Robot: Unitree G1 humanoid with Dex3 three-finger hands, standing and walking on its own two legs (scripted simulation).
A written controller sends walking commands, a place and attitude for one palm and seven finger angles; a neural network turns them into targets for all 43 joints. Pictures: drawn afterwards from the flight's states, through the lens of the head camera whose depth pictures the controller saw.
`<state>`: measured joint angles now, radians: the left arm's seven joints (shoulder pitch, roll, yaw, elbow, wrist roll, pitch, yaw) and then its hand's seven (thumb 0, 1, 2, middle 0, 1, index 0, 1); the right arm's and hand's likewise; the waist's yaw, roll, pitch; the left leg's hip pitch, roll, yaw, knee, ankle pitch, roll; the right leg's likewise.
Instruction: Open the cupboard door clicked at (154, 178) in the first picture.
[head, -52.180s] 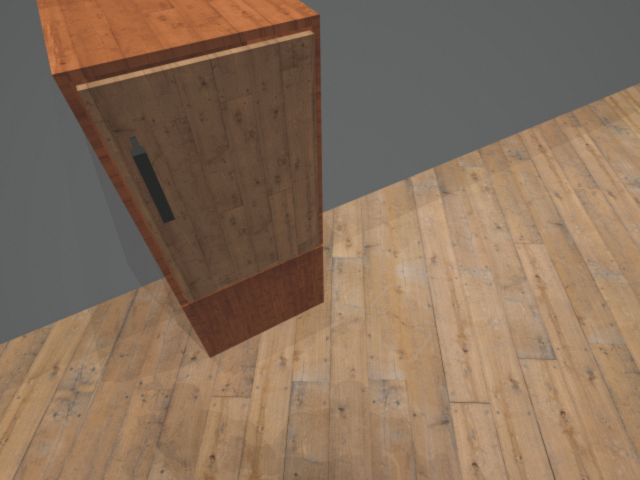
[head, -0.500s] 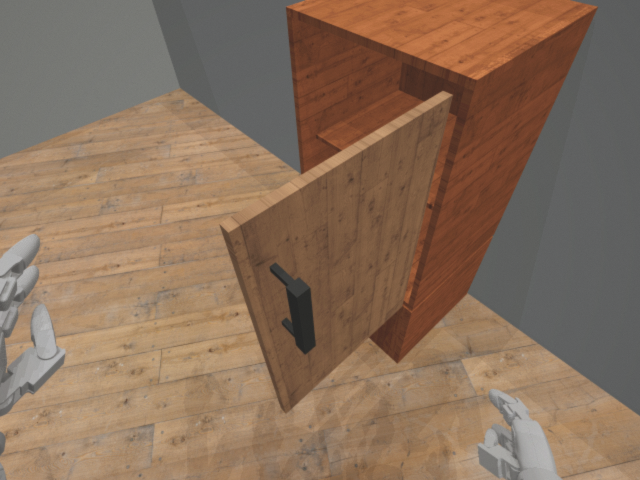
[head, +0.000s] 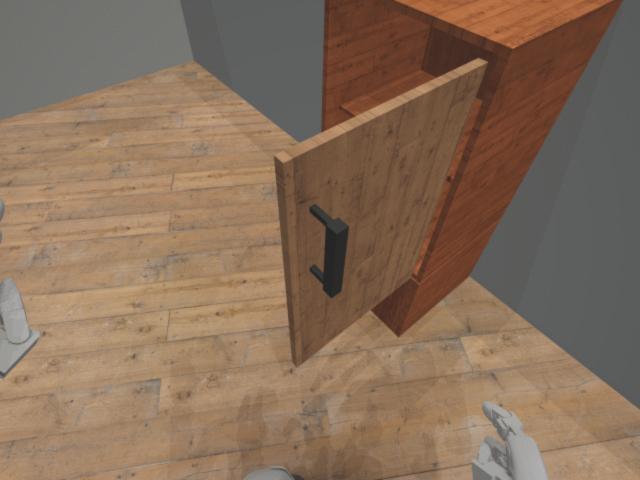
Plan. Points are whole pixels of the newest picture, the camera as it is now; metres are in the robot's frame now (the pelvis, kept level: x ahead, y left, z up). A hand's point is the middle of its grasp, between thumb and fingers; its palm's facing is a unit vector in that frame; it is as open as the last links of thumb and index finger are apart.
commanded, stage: step back with the hand held close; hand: left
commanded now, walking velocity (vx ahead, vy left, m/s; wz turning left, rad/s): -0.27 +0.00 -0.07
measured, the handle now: (325, 252) +0.41 +0.02 +0.03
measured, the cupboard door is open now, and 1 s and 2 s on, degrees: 90 90 90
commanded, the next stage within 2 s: stop stepping back and stand still in 0.46 s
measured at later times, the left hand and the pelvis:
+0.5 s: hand out of the picture +0.14 +0.26 +0.18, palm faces +0.37 -0.82 -0.44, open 7.4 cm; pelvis -0.08 +0.01 +0.00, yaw -6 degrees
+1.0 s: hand out of the picture +0.07 +0.30 +0.16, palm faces +0.43 -0.82 -0.37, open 7.4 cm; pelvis -0.16 +0.03 +0.00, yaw -4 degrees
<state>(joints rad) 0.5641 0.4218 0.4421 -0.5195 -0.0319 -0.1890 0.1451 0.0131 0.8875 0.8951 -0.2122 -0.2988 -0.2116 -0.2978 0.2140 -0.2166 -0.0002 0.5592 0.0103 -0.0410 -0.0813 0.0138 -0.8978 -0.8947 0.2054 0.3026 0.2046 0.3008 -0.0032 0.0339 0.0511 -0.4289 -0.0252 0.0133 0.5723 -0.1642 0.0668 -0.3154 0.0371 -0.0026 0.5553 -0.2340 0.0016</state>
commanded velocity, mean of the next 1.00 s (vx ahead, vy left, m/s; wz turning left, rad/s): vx -0.14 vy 0.00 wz -0.03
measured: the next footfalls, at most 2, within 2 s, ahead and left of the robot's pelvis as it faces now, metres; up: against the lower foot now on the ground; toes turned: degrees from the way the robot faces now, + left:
right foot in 0.50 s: -0.17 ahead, -0.08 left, +0.00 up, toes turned -5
left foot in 0.88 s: -0.09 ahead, +0.15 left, +0.00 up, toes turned -2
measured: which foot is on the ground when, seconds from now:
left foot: down 0.00-0.72, up 0.74-0.86, down 0.88-1.00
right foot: down 0.00-0.18, up 0.20-0.48, down 0.50-1.00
